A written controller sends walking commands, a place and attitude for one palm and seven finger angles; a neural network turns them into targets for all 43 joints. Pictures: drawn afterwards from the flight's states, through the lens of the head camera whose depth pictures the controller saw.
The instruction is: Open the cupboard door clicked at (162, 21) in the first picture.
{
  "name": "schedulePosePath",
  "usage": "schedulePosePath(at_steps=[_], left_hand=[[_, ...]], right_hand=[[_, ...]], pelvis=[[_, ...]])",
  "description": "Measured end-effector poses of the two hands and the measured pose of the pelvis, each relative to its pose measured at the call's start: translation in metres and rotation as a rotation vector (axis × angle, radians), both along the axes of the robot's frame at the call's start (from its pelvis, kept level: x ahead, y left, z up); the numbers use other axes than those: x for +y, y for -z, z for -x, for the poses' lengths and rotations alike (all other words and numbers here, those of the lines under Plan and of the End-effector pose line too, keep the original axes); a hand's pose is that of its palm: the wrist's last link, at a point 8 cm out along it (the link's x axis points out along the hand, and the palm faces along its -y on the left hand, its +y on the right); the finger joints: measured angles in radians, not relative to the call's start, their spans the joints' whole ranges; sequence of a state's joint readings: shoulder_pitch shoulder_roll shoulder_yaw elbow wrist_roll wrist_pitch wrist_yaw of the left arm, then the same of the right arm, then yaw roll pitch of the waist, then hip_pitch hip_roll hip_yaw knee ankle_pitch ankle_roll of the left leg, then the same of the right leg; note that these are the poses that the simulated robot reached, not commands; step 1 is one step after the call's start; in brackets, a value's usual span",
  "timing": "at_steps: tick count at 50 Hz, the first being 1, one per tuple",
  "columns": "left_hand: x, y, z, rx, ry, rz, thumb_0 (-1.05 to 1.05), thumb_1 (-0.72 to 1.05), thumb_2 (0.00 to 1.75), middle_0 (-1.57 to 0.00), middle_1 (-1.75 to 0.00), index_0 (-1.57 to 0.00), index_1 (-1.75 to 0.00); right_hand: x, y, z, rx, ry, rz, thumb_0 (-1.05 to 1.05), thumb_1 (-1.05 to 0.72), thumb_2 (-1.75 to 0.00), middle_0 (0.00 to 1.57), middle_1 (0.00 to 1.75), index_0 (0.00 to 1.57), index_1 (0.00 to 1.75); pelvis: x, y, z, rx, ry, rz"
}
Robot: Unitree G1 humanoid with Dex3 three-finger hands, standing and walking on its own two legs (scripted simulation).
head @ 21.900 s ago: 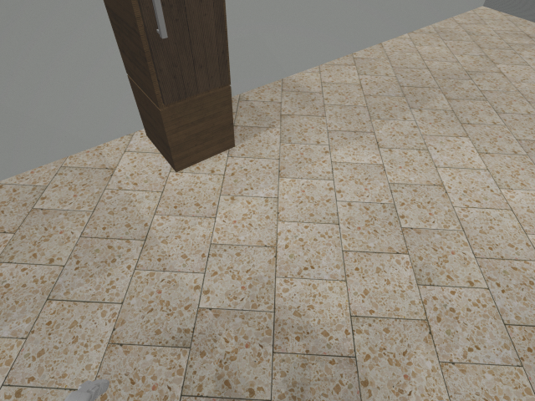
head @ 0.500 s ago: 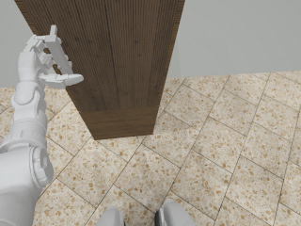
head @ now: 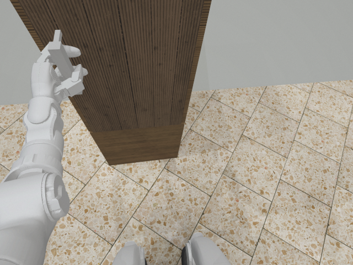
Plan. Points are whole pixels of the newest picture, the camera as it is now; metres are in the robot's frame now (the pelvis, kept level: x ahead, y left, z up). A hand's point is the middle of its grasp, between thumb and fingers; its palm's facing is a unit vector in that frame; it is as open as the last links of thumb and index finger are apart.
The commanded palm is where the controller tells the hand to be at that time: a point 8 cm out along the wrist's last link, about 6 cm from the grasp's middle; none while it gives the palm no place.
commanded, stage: pull the door open along its arc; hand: left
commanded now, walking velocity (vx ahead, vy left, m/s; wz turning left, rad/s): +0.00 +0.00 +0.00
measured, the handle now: (68, 64) +0.55 +0.20 +0.08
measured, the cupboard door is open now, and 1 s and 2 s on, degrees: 0 42 44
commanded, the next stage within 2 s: open thumb and fingers to let go in 1.10 s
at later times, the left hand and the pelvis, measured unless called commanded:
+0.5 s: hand (91, 115) +0.41 +0.14 +0.08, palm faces +0.08 -1.00 +0.03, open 5.9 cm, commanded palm +0.35 +0.19 +0.08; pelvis +0.02 -0.01 +0.02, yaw -1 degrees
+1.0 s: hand (139, 152) +0.33 +0.05 +0.09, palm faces +0.40 -0.91 -0.04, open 6.1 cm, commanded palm +0.25 +0.08 +0.08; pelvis +0.04 -0.04 +0.03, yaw +3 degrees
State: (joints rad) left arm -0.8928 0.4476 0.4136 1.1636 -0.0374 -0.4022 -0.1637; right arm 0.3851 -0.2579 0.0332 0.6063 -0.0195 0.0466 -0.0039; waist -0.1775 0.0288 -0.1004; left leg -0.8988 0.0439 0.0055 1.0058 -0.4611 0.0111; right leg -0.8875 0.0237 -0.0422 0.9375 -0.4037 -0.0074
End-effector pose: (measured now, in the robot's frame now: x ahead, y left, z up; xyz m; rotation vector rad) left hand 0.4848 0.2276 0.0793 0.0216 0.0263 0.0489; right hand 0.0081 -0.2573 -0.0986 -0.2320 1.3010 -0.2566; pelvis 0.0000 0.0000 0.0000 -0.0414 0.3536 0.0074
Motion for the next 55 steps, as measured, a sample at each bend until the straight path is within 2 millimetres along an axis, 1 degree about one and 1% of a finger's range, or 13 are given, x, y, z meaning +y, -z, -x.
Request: schedulePosePath(at_steps=[8,12,16,19,23,26,31,35,39,42,45,49,55], left_hand=[[-0.007,-0.002,0.005,-0.003,-0.024,0.007,0.00,0.75,0.85,-0.39,-1.35,-0.38,-1.35],[-0.009,-0.002,0.015,-0.006,-0.032,0.007,0.00,0.76,0.83,-0.39,-1.35,-0.38,-1.35],[-0.013,-0.001,0.031,-0.015,-0.028,0.009,0.01,0.75,0.80,-0.38,-1.35,-0.37,-1.35],[-0.019,-0.001,0.048,-0.023,-0.018,0.013,0.01,0.74,0.77,-0.38,-1.35,-0.37,-1.35],[-0.030,-0.001,0.080,-0.035,0.008,0.017,0.01,0.72,0.74,-0.38,-1.35,-0.36,-1.35],[-0.043,-0.001,0.105,-0.043,-0.067,0.066,0.02,0.70,0.72,-0.38,-1.35,-0.37,-1.35],[-0.072,-0.001,0.144,-0.042,-0.204,0.114,0.04,0.67,0.70,-0.37,-1.35,-0.38,-1.34],[-0.093,-0.004,0.165,-0.026,-0.279,0.085,0.04,0.67,0.70,-0.37,-1.33,-0.38,-1.34],[-0.111,-0.007,0.179,-0.007,-0.355,0.050,0.04,0.67,0.71,-0.36,-1.30,-0.37,-1.34],[-0.121,-0.009,0.186,0.008,-0.391,0.031,0.04,0.67,0.72,-0.35,-1.29,-0.37,-1.34],[-0.128,-0.011,0.191,0.020,-0.392,-0.001,0.04,0.67,0.73,-0.35,-1.29,-0.37,-1.34],[-0.137,-0.013,0.198,0.039,-0.374,-0.011,0.04,0.67,0.72,-0.33,-1.30,-0.38,-1.34],[-0.152,-0.014,0.211,0.058,-0.317,-0.016,0.04,0.66,0.70,-0.31,-1.30,-0.38,-1.35]], right_hand=[[-0.002,0.003,0.008,0.011,0.010,-0.020,0.00,-0.91,-0.90,0.20,0.30,0.20,0.30],[-0.004,0.002,0.007,0.011,0.014,-0.035,0.00,-0.91,-0.90,0.20,0.30,0.20,0.30],[-0.006,-0.002,-0.003,-0.019,0.021,-0.045,0.00,-0.91,-0.90,0.20,0.30,0.20,0.30],[-0.007,-0.006,-0.018,-0.065,0.019,-0.053,0.00,-0.91,-0.90,0.20,0.30,0.20,0.30],[-0.007,-0.013,-0.049,-0.154,-0.003,-0.067,0.00,-0.91,-0.90,0.20,0.30,0.20,0.30],[-0.004,-0.017,-0.079,-0.233,-0.041,-0.078,0.01,-0.91,-0.90,0.20,0.30,0.20,0.30],[0.006,-0.027,-0.135,-0.364,-0.132,-0.111,0.01,-0.91,-0.90,0.20,0.30,0.20,0.30],[0.017,-0.034,-0.173,-0.447,-0.197,-0.136,0.01,-0.91,-0.90,0.20,0.30,0.20,0.30],[0.026,-0.038,-0.199,-0.493,-0.243,-0.160,0.01,-0.91,-0.90,0.20,0.30,0.20,0.30],[0.029,-0.038,-0.209,-0.500,-0.261,-0.171,0.00,-0.91,-0.90,0.20,0.30,0.20,0.30],[0.028,-0.038,-0.213,-0.493,-0.264,-0.171,0.01,-0.91,-0.90,0.20,0.30,0.20,0.30],[0.020,-0.036,-0.211,-0.476,-0.255,-0.169,0.01,-0.91,-0.90,0.20,0.30,0.20,0.30],[0.003,-0.035,-0.205,-0.465,-0.239,-0.162,0.01,-0.91,-0.90,0.20,0.30,0.20,0.30]], pelvis=[[-0.004,-0.001,0.002,-0.005,0.005,-0.006],[-0.006,-0.004,-0.001,-0.014,0.011,-0.011],[-0.008,-0.009,-0.006,-0.032,0.016,-0.015],[-0.008,-0.013,-0.011,-0.050,0.019,-0.018],[-0.009,-0.019,-0.018,-0.079,0.021,-0.022],[-0.009,-0.022,-0.022,-0.100,0.021,-0.025],[-0.012,-0.024,-0.025,-0.129,0.014,-0.036],[-0.017,-0.024,-0.027,-0.148,0.003,-0.044],[-0.023,-0.024,-0.030,-0.160,-0.011,-0.049],[-0.029,-0.024,-0.033,-0.168,-0.021,-0.053],[-0.036,-0.024,-0.037,-0.176,-0.030,-0.056],[-0.043,-0.026,-0.042,-0.189,-0.040,-0.059],[-0.050,-0.027,-0.046,-0.202,-0.047,-0.065]])
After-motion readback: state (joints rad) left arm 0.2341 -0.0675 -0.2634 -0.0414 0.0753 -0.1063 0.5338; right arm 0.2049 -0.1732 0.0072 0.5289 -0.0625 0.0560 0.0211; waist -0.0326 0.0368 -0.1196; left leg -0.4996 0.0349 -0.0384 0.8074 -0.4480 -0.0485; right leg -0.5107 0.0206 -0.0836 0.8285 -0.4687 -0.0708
